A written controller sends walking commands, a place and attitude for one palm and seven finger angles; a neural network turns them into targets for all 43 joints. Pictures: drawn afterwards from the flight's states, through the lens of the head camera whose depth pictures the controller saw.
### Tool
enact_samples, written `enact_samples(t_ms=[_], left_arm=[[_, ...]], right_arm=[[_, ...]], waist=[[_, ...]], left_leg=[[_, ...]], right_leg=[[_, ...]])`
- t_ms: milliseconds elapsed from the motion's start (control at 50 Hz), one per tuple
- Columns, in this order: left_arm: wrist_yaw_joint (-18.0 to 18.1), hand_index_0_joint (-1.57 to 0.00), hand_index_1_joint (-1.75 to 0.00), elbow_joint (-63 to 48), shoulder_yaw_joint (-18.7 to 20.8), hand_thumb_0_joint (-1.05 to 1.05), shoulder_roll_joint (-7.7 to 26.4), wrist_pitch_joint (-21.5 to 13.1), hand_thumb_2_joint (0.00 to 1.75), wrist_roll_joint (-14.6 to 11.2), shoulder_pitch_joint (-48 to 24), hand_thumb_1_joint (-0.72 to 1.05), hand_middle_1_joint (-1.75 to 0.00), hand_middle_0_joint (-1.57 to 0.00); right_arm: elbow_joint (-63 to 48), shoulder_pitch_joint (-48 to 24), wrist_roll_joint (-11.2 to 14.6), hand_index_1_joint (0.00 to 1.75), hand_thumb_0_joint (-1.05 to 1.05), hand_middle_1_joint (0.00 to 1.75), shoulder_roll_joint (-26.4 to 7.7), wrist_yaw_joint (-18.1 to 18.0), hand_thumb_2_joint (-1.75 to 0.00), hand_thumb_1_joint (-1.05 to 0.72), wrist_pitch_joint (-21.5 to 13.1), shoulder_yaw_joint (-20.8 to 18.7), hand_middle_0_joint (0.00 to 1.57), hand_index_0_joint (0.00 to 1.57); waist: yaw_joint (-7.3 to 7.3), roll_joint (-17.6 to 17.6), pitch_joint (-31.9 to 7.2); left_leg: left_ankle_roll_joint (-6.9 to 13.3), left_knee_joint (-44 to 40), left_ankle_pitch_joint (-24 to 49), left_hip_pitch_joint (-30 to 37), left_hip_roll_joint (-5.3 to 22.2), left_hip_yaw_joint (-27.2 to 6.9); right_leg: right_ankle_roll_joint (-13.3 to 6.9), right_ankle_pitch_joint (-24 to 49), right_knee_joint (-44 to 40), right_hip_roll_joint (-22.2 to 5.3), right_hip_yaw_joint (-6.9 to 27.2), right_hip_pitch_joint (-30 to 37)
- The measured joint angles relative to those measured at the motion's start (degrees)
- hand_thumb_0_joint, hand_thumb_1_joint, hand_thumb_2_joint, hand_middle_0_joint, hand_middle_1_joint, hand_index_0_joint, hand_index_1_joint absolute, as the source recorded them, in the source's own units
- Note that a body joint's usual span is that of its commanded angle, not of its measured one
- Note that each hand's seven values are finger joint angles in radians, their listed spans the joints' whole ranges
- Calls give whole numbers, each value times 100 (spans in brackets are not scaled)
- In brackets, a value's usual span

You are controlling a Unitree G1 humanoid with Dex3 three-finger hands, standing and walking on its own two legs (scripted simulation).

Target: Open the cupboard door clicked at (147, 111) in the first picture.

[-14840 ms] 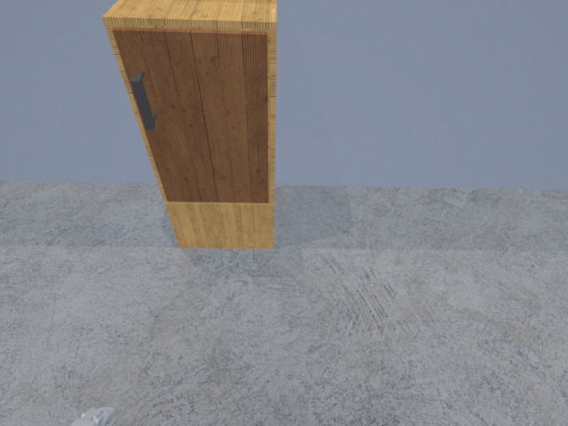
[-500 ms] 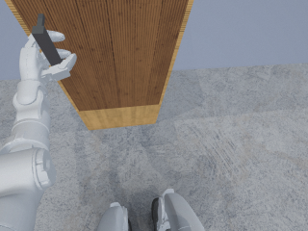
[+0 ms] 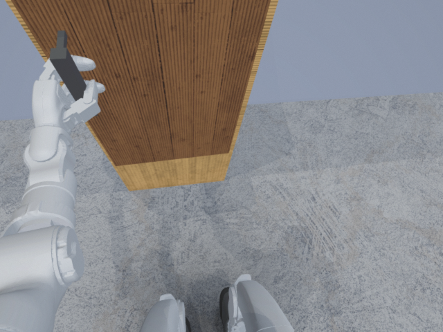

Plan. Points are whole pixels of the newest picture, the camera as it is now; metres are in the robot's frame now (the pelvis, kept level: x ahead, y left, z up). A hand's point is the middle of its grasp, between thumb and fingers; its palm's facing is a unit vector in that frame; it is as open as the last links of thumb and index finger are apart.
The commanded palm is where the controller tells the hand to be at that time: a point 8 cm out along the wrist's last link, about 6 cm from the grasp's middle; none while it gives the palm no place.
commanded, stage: pull the door open along its arc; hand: left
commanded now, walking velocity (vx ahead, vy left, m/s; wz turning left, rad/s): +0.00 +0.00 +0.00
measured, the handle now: (77, 77) +0.55 +0.21 +0.05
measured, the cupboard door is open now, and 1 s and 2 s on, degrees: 1 46 48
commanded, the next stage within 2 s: open thumb and fingers to let go in 0.76 s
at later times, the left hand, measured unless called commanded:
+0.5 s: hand (137, 174) +0.37 +0.11 +0.05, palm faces +0.38 -0.92 +0.09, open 6.0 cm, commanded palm +0.31 +0.14 +0.05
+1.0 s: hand (189, 208) +0.31 +0.03 +0.05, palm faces +0.44 -0.90 -0.04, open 6.2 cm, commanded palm +0.25 +0.06 +0.05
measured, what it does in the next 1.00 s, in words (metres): shifts its weight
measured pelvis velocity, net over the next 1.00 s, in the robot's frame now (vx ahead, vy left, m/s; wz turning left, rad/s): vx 0.00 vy -0.06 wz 0.09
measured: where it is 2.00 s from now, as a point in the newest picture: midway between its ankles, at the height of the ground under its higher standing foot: outside the picture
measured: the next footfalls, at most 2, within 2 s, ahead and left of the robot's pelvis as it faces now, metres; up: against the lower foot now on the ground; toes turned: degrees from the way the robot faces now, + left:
none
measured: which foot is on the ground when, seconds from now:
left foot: down 0.00-1.00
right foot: down 0.00-1.00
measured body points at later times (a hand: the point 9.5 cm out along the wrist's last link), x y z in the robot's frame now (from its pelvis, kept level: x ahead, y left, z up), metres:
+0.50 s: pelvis +0.01 +0.00 +0.01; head +0.10 +0.00 +0.46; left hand +0.34 +0.15 +0.05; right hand +0.16 -0.23 -0.10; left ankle -0.03 +0.07 -0.66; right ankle +0.05 -0.10 -0.66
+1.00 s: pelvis +0.00 -0.06 +0.01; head +0.06 -0.07 +0.46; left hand +0.28 +0.08 +0.05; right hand +0.21 -0.25 -0.09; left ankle -0.03 +0.07 -0.66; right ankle +0.05 -0.10 -0.66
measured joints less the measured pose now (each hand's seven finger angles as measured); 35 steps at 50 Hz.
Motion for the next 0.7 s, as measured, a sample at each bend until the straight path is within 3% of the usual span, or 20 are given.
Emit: enact_samples(t_ms=[120,240,260,320,420,540,600,700], left_arm=[[34,-37,-135,-798,-189,1,-387,25,76,-209,878,73,-135,-37],[121,-36,-135,-1919,-657,0,-922,42,73,-373,2039,71,-135,-37],[240,-36,-135,-2141,-738,1,-1067,65,72,-411,2230,70,-135,-37],[1071,-37,-135,-2803,-1040,2,-1673,61,72,-437,2753,69,-135,-37],[2515,-37,-134,-3581,-1646,3,-2545,25,73,26,3375,68,-135,-35],[3954,-37,-134,-4044,-2452,1,-3230,195,75,798,3913,68,-135,-34],[4293,-37,-134,-4189,-2773,1,-3364,350,75,1076,4139,69,-134,-34],[4321,-36,-134,-4611,-3305,1,-3275,626,74,1198,4696,68,-133,-33]], right_arm=[[-101,46,95,30,0,30,34,60,-90,-91,59,-58,21,20],[-233,-37,182,30,0,30,80,124,-90,-91,6,-136,21,20],[-249,-71,181,30,1,30,90,133,-90,-91,-23,-158,21,20],[-274,-236,131,30,1,30,111,185,-90,-91,-161,-219,21,20],[-309,-629,-50,30,1,30,197,288,-90,-91,-310,-283,20,20],[-304,-1044,-221,30,1,30,370,353,-90,-91,-387,-288,20,20],[-268,-1182,-278,30,1,30,488,297,-90,-91,-415,-236,20,20],[-260,-1278,-281,30,1,30,652,210,-90,-91,-493,-149,20,20]], waist=[[141,1,-84],[355,-20,-173],[406,-26,-189],[541,-17,-230],[755,-33,-239],[974,-20,-245],[1051,-66,-254],[1051,-100,-257]], left_leg=[[2,-252,34,345,8,76],[3,-520,81,744,-21,120],[1,-551,85,795,-24,125],[-9,-589,87,889,-44,116],[-27,-528,67,952,-105,95],[-70,-444,54,1013,-164,29],[-111,-449,67,1077,-179,-1],[-208,-534,101,1273,-159,-80]], right_leg=[[11,25,-190,32,87,294],[21,31,-370,25,147,647],[22,30,-390,25,154,694],[25,15,-407,7,151,785],[12,-68,-267,-60,133,829],[-43,-163,-96,-132,70,881],[-91,-195,-48,-150,41,931],[-190,-217,-86,-134,-35,1126]])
